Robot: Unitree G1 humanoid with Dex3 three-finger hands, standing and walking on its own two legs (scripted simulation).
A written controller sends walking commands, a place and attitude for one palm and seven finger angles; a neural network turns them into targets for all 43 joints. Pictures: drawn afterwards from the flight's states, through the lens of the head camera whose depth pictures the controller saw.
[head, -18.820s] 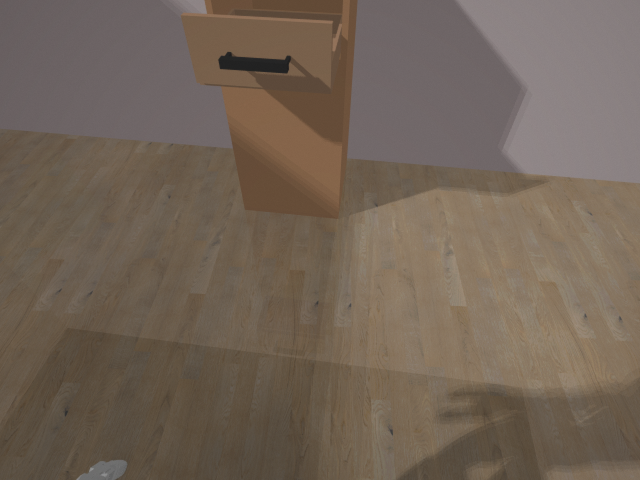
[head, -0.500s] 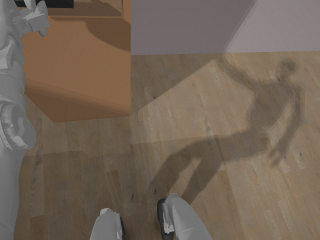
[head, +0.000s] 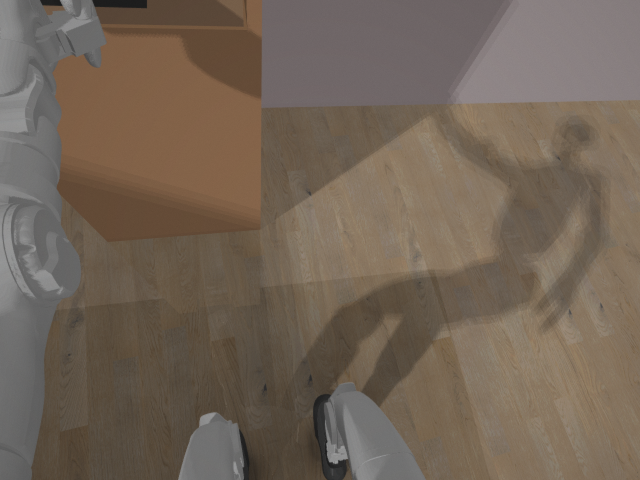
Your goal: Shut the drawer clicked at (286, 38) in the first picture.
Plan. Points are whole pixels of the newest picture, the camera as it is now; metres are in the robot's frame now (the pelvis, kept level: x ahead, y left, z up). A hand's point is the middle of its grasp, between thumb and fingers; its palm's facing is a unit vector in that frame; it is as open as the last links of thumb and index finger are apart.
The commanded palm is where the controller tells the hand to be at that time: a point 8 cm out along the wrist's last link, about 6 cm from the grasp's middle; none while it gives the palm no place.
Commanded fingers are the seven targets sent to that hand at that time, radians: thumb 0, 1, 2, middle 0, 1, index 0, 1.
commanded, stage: pull the fist back off the drawer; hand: left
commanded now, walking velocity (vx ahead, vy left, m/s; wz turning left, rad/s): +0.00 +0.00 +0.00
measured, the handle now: out of the picture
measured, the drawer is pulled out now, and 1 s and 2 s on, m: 0.00 0.00 0.00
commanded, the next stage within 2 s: draw the hand back to the body in 0.36 s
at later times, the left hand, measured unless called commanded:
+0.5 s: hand (102, 27) +0.59 +0.13 +0.12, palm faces -0.02 -1.00 -0.03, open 3.4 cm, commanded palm +0.55 +0.18 +0.12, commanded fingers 0.00 0.90 0.90 -1.40 -1.60 -1.40 -1.60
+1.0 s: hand out of the picture +0.42 +0.17 +0.17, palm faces +0.00 -1.00 -0.06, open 3.3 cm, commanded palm +0.38 +0.22 +0.18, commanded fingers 0.00 0.90 0.90 -1.40 -1.60 -1.40 -1.60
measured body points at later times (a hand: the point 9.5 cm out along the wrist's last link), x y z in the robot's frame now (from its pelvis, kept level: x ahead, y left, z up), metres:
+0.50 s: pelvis +0.03 -0.01 +0.02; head +0.18 -0.01 +0.44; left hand +0.59 +0.18 +0.12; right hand -0.01 -0.27 -0.09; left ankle +0.02 +0.11 -0.66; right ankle +0.05 -0.14 -0.66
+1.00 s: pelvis +0.05 -0.01 +0.06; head +0.08 -0.02 +0.51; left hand +0.42 +0.23 +0.18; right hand +0.20 -0.26 -0.04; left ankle +0.02 +0.11 -0.66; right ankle +0.05 -0.14 -0.66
